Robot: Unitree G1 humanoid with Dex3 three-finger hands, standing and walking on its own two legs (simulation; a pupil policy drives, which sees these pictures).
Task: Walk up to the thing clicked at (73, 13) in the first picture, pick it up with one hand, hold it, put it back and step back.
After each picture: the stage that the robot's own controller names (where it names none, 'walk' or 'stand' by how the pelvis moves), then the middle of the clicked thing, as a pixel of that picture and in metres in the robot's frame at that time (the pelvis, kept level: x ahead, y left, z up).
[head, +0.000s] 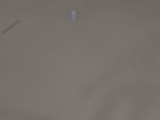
stand; (73, 15) +2.07 +0.10 -0.72
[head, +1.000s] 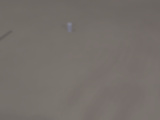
walk; (69, 27) +1.92 +0.11 -0.71
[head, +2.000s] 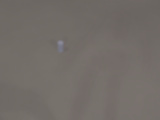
walk; (60, 46) +1.27 +0.13 -0.72
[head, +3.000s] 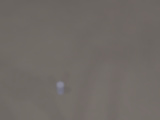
walk; (60, 88) +0.79 +0.13 -0.72
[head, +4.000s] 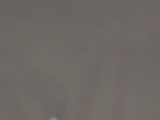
walk; out of the picture +0.49 +0.21 -0.71
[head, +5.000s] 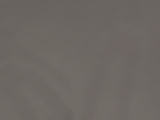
stand; out of the picture +0.38 +0.17 -0.71
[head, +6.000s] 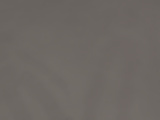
stand; out of the picture +0.36 +0.17 -0.72
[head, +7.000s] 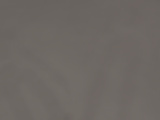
stand; out of the picture +0.38 +0.17 -0.73
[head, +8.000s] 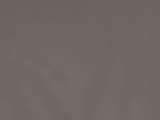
stand; out of the picture +0.36 +0.18 -0.73
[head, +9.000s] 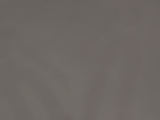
stand; out of the picture +0.36 +0.17 -0.73
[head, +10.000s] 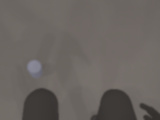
go down; (35, 69) +0.43 +0.20 -0.39
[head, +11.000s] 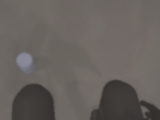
go down; (26, 63) +0.44 +0.21 -0.31
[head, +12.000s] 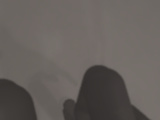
close in; out of the picture +0.43 +0.25 -0.23
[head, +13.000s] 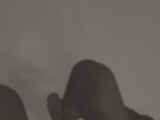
close; out of the picture +0.43 +0.27 -0.22
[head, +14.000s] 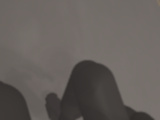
lift; out of the picture +0.42 +0.27 -0.23
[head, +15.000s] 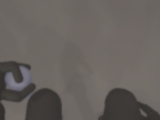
lift; (21, 83) +0.32 +0.21 -0.07
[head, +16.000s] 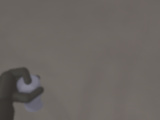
hold; (31, 93) +0.33 +0.17 +0.03
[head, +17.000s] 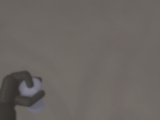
hold; (33, 95) +0.32 +0.17 -0.01
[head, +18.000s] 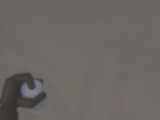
crouch; (35, 97) +0.32 +0.17 -0.01
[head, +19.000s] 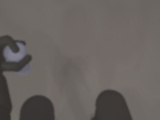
crouch; (19, 59) +0.43 +0.19 -0.10
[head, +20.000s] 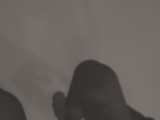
lower; out of the picture +0.43 +0.27 -0.23
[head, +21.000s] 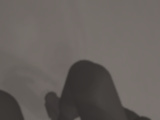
lower; out of the picture +0.44 +0.29 -0.23
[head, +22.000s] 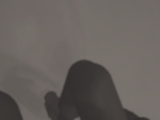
lower; out of the picture +0.44 +0.28 -0.23
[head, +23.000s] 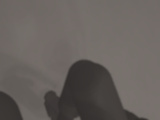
lower; out of the picture +0.44 +0.28 -0.23
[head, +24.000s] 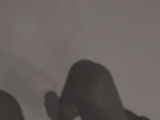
loosen; out of the picture +0.44 +0.27 -0.24
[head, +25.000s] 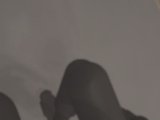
withdraw; out of the picture +0.43 +0.28 -0.24
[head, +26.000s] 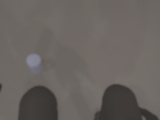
walk; (34, 64) +0.47 +0.21 -0.34
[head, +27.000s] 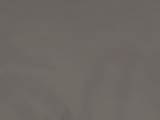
stand; out of the picture +0.39 +0.16 -0.66
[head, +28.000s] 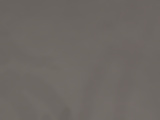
stand; out of the picture +0.40 +0.18 -0.67
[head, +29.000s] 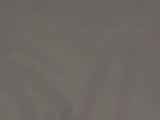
stand; out of the picture +0.40 +0.17 -0.69
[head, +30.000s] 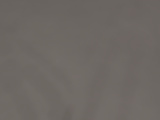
walk; out of the picture +0.41 +0.17 -0.72
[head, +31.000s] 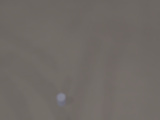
walk; (61, 99) +0.52 +0.11 -0.70
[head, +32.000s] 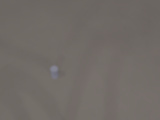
walk; (54, 72) +0.78 +0.21 -0.70
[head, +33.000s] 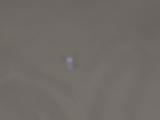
stand; (70, 63) +1.06 +0.19 -0.71
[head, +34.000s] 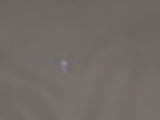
stand; (64, 66) +1.06 +0.18 -0.72
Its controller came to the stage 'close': yes
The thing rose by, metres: 0.71
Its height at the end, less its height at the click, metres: +0.00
